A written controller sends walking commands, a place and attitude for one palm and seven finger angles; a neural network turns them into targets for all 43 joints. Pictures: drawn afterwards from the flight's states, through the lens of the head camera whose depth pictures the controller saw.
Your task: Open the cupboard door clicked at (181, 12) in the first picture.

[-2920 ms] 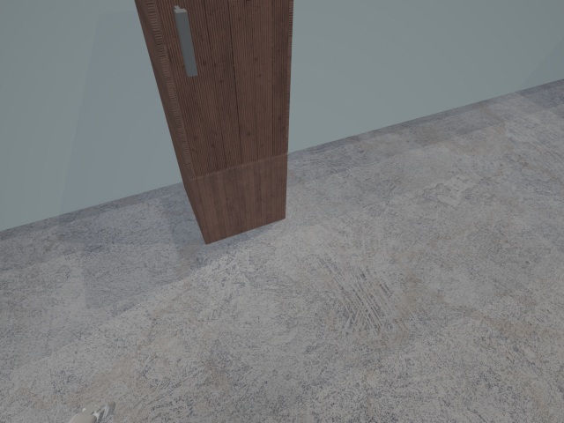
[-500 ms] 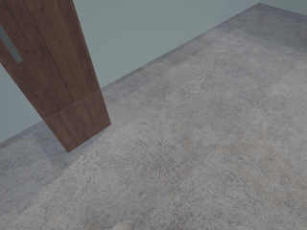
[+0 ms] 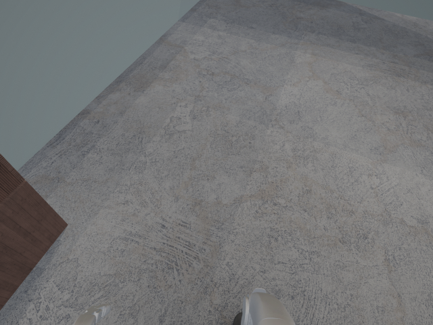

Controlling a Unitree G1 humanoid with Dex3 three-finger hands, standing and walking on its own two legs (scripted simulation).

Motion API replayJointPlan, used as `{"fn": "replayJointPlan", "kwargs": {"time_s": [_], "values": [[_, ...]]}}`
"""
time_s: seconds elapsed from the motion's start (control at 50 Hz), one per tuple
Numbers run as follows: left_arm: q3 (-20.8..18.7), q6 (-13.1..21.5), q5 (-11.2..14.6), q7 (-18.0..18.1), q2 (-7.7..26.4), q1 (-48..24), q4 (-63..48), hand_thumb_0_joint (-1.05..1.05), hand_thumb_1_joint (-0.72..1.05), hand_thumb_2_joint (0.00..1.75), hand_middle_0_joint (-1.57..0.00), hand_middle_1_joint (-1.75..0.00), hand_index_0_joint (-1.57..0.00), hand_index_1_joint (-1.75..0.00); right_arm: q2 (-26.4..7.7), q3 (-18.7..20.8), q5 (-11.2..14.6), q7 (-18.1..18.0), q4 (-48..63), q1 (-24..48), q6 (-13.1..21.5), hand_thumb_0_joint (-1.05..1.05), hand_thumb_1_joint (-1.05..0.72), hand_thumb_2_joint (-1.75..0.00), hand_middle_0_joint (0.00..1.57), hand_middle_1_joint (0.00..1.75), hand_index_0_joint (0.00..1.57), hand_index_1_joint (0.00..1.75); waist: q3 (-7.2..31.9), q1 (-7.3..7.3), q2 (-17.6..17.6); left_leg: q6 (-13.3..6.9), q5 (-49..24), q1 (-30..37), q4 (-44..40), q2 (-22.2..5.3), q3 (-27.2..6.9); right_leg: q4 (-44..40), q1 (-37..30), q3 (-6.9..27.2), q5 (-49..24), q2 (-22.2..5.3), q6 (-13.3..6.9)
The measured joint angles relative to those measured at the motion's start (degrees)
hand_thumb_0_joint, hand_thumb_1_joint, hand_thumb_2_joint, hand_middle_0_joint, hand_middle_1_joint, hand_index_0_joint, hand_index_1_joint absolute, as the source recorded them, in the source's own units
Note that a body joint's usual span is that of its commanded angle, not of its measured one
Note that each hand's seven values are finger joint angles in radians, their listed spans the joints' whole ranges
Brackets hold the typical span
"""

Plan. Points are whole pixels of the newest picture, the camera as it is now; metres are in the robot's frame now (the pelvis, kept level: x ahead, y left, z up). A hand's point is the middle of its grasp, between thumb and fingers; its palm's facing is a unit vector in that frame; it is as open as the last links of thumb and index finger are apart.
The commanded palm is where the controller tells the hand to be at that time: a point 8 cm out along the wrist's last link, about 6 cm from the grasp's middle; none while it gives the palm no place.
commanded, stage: walk to a spot facing it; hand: left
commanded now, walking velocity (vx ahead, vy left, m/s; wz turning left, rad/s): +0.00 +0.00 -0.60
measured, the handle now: out of the picture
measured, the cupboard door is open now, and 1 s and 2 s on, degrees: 0 0 0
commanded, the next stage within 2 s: none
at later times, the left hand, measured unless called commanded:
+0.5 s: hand (136, 265) +0.26 +0.18 -0.16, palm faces -0.24 -0.94 -0.25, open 7.3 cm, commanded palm none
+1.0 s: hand (145, 245) +0.31 +0.17 -0.17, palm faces -0.56 -0.81 -0.20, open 7.4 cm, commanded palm none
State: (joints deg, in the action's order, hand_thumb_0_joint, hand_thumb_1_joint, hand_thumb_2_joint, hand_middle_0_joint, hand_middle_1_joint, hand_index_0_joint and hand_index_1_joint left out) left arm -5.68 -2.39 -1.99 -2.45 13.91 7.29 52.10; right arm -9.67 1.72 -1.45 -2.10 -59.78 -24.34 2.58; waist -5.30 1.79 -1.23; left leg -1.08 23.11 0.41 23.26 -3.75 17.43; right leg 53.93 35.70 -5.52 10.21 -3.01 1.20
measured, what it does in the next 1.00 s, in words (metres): walks ahead, turning right: right foot, then left foot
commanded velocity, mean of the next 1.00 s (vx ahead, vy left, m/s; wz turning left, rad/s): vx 0.00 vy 0.00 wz -0.60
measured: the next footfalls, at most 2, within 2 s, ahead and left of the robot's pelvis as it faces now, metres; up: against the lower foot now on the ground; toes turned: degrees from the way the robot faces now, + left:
right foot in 0.12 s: +0.18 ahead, -0.09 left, +0.00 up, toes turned -12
left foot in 0.60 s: +0.20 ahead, +0.14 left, +0.00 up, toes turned -17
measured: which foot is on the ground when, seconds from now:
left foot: down 0.00-0.14, up 0.16-0.58, down 0.60-1.00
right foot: up 0.00-0.10, down 0.12-0.60, up 0.62-1.00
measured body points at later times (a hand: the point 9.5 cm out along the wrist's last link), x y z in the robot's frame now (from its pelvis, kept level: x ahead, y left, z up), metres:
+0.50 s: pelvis +0.11 +0.01 +0.00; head +0.15 -0.01 +0.44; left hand +0.27 +0.23 -0.14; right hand +0.18 -0.25 -0.14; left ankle +0.17 +0.17 -0.69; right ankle +0.14 -0.08 -0.74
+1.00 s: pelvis +0.13 +0.05 +0.00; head +0.17 +0.04 +0.45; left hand +0.34 +0.22 -0.15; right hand +0.01 -0.18 -0.14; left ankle +0.16 +0.15 -0.74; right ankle +0.04 -0.06 -0.69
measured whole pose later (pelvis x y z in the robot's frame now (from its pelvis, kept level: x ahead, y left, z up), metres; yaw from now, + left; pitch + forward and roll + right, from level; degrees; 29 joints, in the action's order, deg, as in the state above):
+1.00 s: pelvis +0.13 +0.05 +0.00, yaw -37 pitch +0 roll -1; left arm -5.5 -5.0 -1.4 -2.0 13.4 11.2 52.8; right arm -11.1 3.2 -1.5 -1.0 -52.8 -14.7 -0.6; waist -5.1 0.8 -0.8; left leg 0.3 18.9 -10.0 30.4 -9.0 17.9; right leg 51.5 23.3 -3.3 24.4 -3.4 3.9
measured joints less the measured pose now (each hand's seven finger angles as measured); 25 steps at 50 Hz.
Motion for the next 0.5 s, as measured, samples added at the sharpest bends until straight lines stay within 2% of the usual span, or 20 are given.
{"fn": "replayJointPlan", "kwargs": {"time_s": [0.08, 0.12, 0.14, 0.16, 0.2, 0.24, 0.3, 0.36, 0.42, 0.5], "values": [[1.0, 0.3, 0.0, 0.0, -1.4, -3.3, -0.7, 0.01, 0.92, 0.90, -0.19, -0.30, -0.20, -0.29, -0.2, 0.4, 0.0, 0.2, -0.9, -1.7, -0.9, 0.01, -0.91, -0.90, 0.20, 0.29, 0.20, 0.30, -2.1, 1.54, 0.7, 1.2, 4.6, 1.2, 4.0, -1.0, 3.0, -10.3, -4.2, -3.0, 1.7, 2.4, -1.8], [1.7, 1.3, -0.2, 0.0, -1.8, -3.9, -1.2, 0.01, 0.91, 0.90, -0.19, -0.30, -0.20, -0.29, -0.1, 0.5, 0.4, 0.5, -1.1, -2.8, -1.4, 0.01, -0.91, -0.90, 0.20, 0.29, 0.20, 0.30, -2.5, 1.81, 0.6, 1.9, 6.8, -0.8, 12.8, -2.4, 3.7, -16.4, -9.1, -4.1, 0.2, 3.8, -3.4], [1.9, 2.1, -0.2, 0.1, -2.0, -4.0, -1.5, 0.00, 0.91, 0.90, -0.19, -0.30, -0.20, -0.29, 0.0, 0.5, 0.8, 0.7, -1.0, -2.9, -1.9, 0.01, -0.91, -0.90, 0.20, 0.29, 0.20, 0.30, -2.6, 1.46, 0.6, 2.3, 5.9, -4.1, 21.3, -3.7, 2.5, -17.1, -10.0, -3.9, 1.0, 4.4, -6.6], [2.2, 2.9, 0.3, 0.5, -2.2, -4.2, -1.7, 0.00, 0.91, 0.90, -0.19, -0.30, -0.20, -0.29, -0.1, 0.5, 1.2, 0.8, -0.9, -1.9, -2.5, 0.01, -0.91, -0.90, 0.20, 0.29, 0.20, 0.30, -3.3, 1.20, 0.8, 3.0, 7.3, -8.6, 32.0, -4.1, -1.0, -15.3, -9.5, -3.5, 2.5, 5.0, -8.2], [2.7, 3.2, 1.1, 1.4, -2.4, -4.1, -1.7, 0.00, 0.91, 0.90, -0.19, -0.30, -0.20, -0.29, -0.1, 0.6, 1.4, 0.6, 0.0, 1.3, -3.4, 0.01, -0.91, -0.90, 0.21, 0.29, 0.20, 0.30, -4.7, 1.27, 0.9, 3.7, 7.5, -16.4, 47.4, -3.2, -8.1, -14.3, -10.8, -2.5, 4.3, 5.8, -9.0], [3.0, 2.6, 1.6, 2.2, -2.6, -3.0, -1.3, 0.00, 0.91, 0.90, -0.20, -0.30, -0.20, -0.29, -0.1, 0.6, 1.1, 0.6, 1.7, 4.7, -3.9, 0.01, -0.91, -0.90, 0.21, 0.29, 0.20, 0.30, -4.7, 1.09, 0.8, 4.3, 4.5, -22.1, 52.4, -3.4, -12.1, -16.6, -13.1, -1.1, 3.8, 6.6, -8.0], [3.2, 1.9, 1.3, 2.8, -2.9, -1.2, 0.0, 0.00, 0.91, 0.90, -0.20, -0.30, -0.20, -0.29, -0.3, 0.5, 0.6, 0.5, 4.8, 10.0, -4.3, 0.01, -0.91, -0.90, 0.20, 0.29, 0.20, 0.30, -3.2, 0.99, 1.1, 5.0, 1.4, -28.4, 49.4, -4.6, -15.5, -20.6, -15.3, 1.3, 2.0, 7.4, -7.7], [3.1, 1.3, 0.9, 2.7, -3.2, 0.1, 0.7, 0.00, 0.91, 0.90, -0.20, -0.30, -0.21, -0.29, -0.7, 0.6, 0.3, 0.6, 7.6, 14.3, -4.2, 0.01, -0.91, -0.90, 0.20, 0.29, 0.20, 0.30, -1.3, 0.44, 1.8, 5.6, -1.2, -31.6, 43.7, -5.0, -16.9, -22.8, -16.0, 3.7, 1.1, 7.5, -7.0], [2.7, 1.1, 0.6, 2.4, -3.1, 1.3, 0.5, 0.00, 0.91, 0.90, -0.20, -0.30, -0.21, -0.29, -1.0, 0.6, 0.2, 0.8, 9.2, 17.4, -4.0, 0.01, -0.91, -0.90, 0.20, 0.29, 0.20, 0.30, 0.1, -0.89, 2.2, 5.8, -2.7, -31.6, 38.1, -4.2, -17.3, -23.4, -15.8, 6.1, 0.9, 7.5, -6.1], [2.0, 1.0, 0.4, 2.2, -2.2, 2.7, -0.6, 0.01, 0.91, 0.90, -0.20, -0.30, -0.21, -0.29, -1.1, 0.6, 0.5, 1.0, 10.1, 19.6, -3.9, 0.00, -0.91, -0.90, 0.20, 0.29, 0.20, 0.30, 1.2, -2.94, 1.7, 5.8, -1.2, -27.3, 28.2, -1.8, -16.7, -22.9, -15.1, 9.1, 1.2, 7.7, -4.9]]}}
